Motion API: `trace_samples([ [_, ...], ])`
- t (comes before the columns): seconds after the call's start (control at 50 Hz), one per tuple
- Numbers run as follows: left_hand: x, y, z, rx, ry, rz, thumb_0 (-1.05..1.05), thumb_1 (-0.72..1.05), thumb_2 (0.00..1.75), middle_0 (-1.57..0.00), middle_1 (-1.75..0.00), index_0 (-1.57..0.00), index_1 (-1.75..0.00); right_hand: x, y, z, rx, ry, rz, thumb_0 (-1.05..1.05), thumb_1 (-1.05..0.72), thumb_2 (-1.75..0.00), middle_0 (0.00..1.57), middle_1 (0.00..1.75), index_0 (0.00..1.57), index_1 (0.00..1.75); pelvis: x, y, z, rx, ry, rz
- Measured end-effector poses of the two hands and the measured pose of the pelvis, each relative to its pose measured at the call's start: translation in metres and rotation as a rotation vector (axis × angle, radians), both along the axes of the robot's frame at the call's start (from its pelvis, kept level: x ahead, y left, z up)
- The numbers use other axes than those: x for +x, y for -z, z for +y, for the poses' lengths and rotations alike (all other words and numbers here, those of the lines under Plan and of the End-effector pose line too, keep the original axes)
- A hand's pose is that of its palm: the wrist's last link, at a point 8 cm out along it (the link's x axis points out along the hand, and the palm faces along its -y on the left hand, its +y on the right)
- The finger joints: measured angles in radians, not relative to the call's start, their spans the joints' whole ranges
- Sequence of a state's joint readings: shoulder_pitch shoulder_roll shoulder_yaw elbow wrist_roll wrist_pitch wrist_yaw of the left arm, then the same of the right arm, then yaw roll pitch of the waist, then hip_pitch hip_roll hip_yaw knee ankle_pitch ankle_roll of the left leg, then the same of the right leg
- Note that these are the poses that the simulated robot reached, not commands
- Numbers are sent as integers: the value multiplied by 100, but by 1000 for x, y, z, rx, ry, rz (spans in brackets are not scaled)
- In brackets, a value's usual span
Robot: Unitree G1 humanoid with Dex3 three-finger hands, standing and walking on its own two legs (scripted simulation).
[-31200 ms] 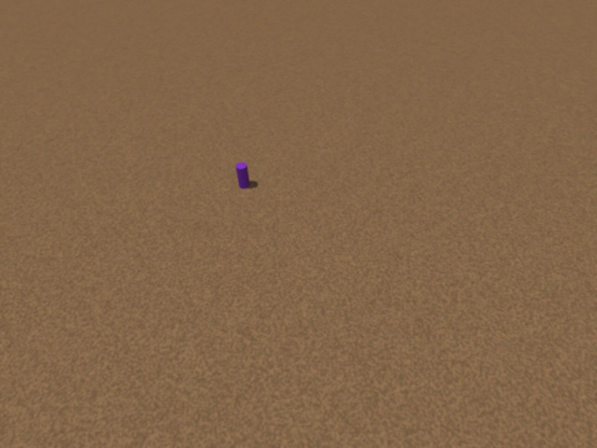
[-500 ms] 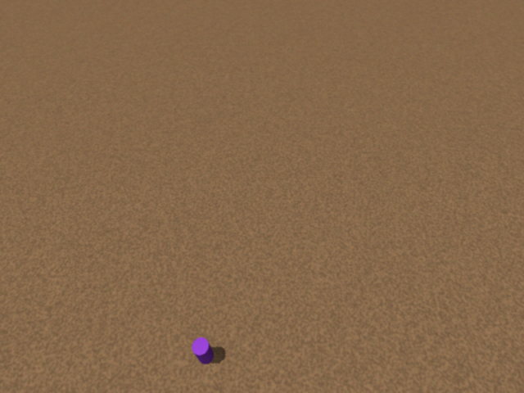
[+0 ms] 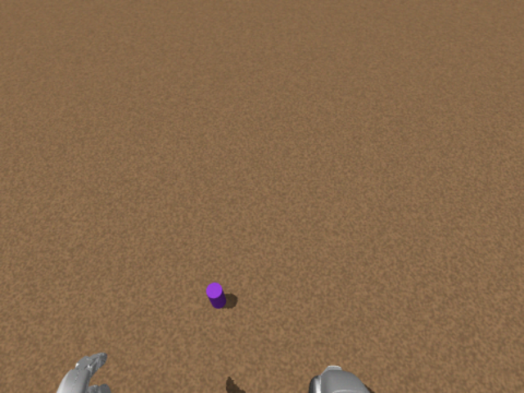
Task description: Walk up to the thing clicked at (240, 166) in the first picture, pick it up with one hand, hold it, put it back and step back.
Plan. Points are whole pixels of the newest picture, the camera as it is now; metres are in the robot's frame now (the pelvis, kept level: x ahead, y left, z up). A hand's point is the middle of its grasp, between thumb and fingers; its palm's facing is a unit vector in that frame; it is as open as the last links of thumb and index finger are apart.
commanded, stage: step back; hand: left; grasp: from the side
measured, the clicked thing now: (216, 296) +0.47 +0.19 -0.69
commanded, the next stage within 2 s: none
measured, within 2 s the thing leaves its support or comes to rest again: neither
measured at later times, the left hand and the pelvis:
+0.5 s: hand out of the picture +0.01 +0.26 -0.13, palm faces -0.08 -0.91 -0.40, open 7.4 cm; pelvis -0.11 +0.00 +0.01, yaw -6 degrees
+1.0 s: hand out of the picture -0.14 +0.30 -0.14, palm faces -0.08 -0.92 -0.38, open 7.4 cm; pelvis -0.25 +0.04 +0.01, yaw -6 degrees
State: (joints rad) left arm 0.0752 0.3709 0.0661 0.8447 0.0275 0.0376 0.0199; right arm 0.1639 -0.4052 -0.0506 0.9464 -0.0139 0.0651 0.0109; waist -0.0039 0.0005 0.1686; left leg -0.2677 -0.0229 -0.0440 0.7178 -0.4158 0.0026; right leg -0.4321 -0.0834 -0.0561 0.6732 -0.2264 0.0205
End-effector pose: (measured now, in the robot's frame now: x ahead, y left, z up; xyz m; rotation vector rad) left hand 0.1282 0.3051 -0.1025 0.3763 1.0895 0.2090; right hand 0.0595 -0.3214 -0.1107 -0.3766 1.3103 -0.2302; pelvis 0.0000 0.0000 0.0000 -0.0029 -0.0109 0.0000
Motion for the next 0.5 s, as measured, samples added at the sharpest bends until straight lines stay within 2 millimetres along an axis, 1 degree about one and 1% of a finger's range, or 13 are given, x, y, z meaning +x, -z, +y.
trace_samples([
  [0.02, -2, 4, 5, -6, 0, -8, 1, 90, 90, -21, -30, -21, -30, -8, 0, 4, -9, -1, 8, 1, -91, -90, 20, 30, 20, 30, -5, 2, 4, 11, -1, -7],
  [0.06, -9, 8, 11, -16, -9, -2, 1, 90, 90, -21, -30, -21, -30, -22, -5, 13, -9, -2, 17, 1, -91, -90, 20, 30, 20, 30, -15, 0, 9, 13, 11, -20],
  [0.12, -22, 5, 15, -21, -23, 28, 1, 91, 90, -20, -30, -21, -29, -38, -17, 23, -7, 5, 13, 1, -91, -90, 20, 30, 20, 30, -23, -9, 12, -13, 5, -15],
  [0.16, -32, 3, 16, -25, -26, 32, 1, 91, 90, -20, -30, -21, -29, -44, -22, 26, -13, 7, 5, 1, -90, -90, 20, 30, 20, 30, -30, -13, 13, -18, 13, -8],
  [0.22, -48, 1, 16, -24, -14, 45, 1, 91, 90, -20, -30, -21, -29, -45, -25, 27, -19, 9, -36, 1, -90, -90, 20, 30, 20, 30, -41, -15, 14, -21, 30, -7],
  [0.3, -71, 1, 14, -11, 12, 74, 1, 91, 90, -20, -30, -21, -29, -43, -22, 25, -13, 10, -117, 1, -90, -90, 20, 30, 20, 30, -59, -12, 13, -16, 60, -12],
  [0.38, -90, 2, 6, 11, 38, 71, 1, 91, 90, -20, -30, -21, -29, -49, -8, 16, 12, 19, -181, 1, -90, -90, 20, 30, 20, 30, -78, -1, 6, 1, 92, -23],
  [0.44, -107, -3, -3, 15, 50, 67, 1, 91, 90, -20, -30, -21, -29, -59, 0, 12, 35, 45, -195, 1, -90, -90, 20, 30, 20, 30, -94, 0, 2, -26, 88, -42],
  [0.5, -122, -13, -7, 10, 49, 47, 1, 90, 90, -20, -30, -21, -29, -74, -2, 14, 49, 54, -186, 1, -91, -90, 20, 30, 20, 30, -108, -7, 3, 9, 99, -43],
])
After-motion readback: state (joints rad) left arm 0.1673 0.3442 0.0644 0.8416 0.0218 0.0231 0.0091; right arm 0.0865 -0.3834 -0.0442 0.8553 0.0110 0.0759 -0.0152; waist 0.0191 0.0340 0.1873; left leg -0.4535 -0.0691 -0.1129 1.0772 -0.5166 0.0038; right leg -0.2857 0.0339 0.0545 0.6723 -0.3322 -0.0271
